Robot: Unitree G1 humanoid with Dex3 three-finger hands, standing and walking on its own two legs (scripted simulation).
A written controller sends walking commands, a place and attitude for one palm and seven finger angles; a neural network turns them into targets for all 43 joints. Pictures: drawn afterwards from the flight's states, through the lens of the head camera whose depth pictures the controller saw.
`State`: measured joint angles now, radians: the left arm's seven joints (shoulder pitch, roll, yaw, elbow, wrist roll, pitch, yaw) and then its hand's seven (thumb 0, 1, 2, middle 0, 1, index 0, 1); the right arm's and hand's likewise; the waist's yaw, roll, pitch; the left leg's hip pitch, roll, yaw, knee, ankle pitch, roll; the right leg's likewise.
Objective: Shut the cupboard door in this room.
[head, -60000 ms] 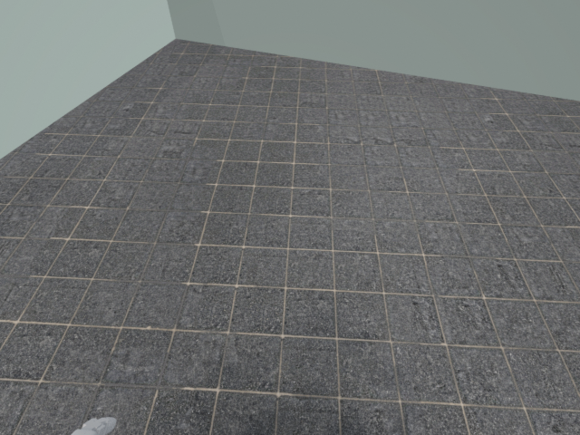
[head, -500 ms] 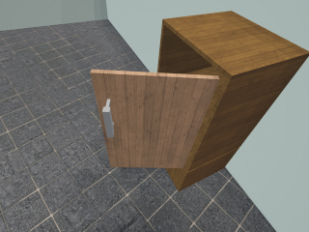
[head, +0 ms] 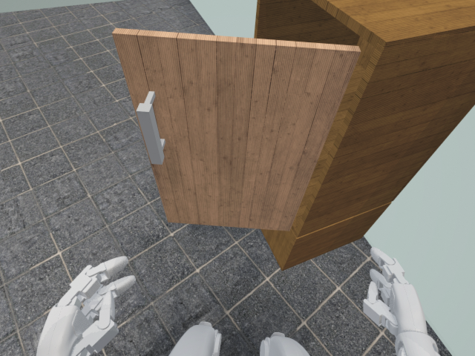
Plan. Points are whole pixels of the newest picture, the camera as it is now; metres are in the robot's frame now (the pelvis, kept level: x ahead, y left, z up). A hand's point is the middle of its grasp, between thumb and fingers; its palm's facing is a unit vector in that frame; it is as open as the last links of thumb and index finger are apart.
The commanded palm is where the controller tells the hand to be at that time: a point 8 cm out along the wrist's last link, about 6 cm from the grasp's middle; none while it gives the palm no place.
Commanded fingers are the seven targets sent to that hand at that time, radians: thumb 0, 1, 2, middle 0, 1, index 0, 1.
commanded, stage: raise the hand and make a fist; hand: left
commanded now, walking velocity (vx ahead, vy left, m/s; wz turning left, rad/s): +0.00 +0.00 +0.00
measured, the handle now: (154, 129) +0.50 +0.22 +0.08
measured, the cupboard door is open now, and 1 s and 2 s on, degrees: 64 64 64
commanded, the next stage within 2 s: bring the fist close to the handle in 1.46 s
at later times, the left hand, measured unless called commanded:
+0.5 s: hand (113, 279) +0.21 +0.20 +0.06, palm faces +0.04 -1.00 -0.02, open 3.7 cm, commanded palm +0.18 +0.25 +0.07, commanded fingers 0.00 0.90 0.90 -1.08 -1.26 -1.08 -1.26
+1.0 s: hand (96, 257) +0.23 +0.23 +0.08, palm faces +0.05 -1.00 -0.03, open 3.1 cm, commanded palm +0.21 +0.28 +0.08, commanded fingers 0.00 0.90 0.90 -1.30 -1.50 -1.30 -1.50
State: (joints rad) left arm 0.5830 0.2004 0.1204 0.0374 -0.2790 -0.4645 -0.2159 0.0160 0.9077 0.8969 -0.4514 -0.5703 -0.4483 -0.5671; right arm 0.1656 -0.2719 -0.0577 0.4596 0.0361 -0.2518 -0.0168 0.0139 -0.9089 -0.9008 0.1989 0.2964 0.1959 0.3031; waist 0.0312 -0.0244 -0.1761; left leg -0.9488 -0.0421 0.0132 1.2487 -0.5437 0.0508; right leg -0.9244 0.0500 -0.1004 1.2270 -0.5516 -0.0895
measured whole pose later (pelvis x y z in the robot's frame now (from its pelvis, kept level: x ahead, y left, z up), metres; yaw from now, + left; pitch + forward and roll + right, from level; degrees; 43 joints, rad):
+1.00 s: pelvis +0.01 +0.04 +0.02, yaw +0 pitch +14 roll -4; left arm 0.40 0.24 0.12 -0.06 -0.26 -0.38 -0.17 0.02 0.90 0.90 -1.28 -1.48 -1.28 -1.47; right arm 0.24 -0.23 0.04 0.47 0.02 -0.15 -0.03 0.01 -0.90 -0.90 0.21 0.30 0.20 0.30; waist 0.02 0.04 -0.16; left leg -0.87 -0.05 0.00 1.14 -0.51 0.09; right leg -0.82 0.05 -0.10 1.06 -0.49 -0.03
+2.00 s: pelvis +0.02 +0.01 +0.03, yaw -1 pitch +14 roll -2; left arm 0.08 0.25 0.16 0.21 -0.26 -0.34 -0.18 0.02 0.90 0.90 -1.30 -1.50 -1.30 -1.50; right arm 0.25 -0.25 0.02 0.54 0.04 -0.11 -0.04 0.01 -0.91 -0.90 0.20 0.30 0.20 0.30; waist -0.01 0.03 -0.16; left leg -0.85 -0.04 0.01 1.10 -0.50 0.06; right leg -0.82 0.06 -0.09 1.05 -0.49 -0.07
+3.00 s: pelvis +0.02 +0.02 +0.03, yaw -2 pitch +16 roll -2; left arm -0.32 0.23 0.18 0.63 -0.18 -0.46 -0.07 0.02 0.90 0.90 -1.30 -1.50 -1.30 -1.50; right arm 0.30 -0.26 0.00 0.61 0.02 -0.03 0.00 0.01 -0.91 -0.90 0.20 0.30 0.20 0.30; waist -0.05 0.03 -0.14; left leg -0.87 -0.04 0.04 1.06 -0.48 0.08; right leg -0.84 0.06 -0.06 1.03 -0.46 -0.05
